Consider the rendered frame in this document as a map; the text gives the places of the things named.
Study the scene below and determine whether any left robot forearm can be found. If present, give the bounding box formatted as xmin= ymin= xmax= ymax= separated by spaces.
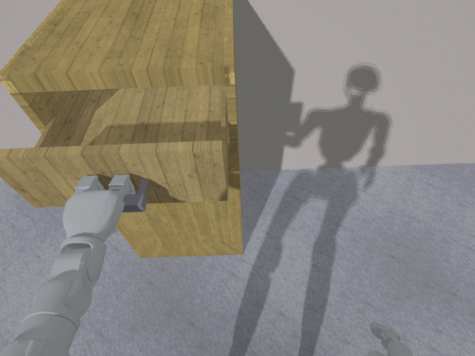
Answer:
xmin=0 ymin=236 xmax=107 ymax=356

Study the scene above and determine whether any handle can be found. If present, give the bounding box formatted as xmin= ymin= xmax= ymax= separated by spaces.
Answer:
xmin=122 ymin=179 xmax=148 ymax=212

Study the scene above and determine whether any drawer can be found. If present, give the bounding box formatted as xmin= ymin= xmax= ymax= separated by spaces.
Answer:
xmin=0 ymin=85 xmax=228 ymax=208

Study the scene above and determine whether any cabinet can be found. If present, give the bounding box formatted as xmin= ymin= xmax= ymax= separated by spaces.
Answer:
xmin=0 ymin=0 xmax=243 ymax=258

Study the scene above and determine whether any left robot hand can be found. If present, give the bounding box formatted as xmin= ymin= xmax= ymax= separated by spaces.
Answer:
xmin=62 ymin=174 xmax=136 ymax=242

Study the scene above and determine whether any right robot hand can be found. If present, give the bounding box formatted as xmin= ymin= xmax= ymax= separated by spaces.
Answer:
xmin=368 ymin=322 xmax=413 ymax=356

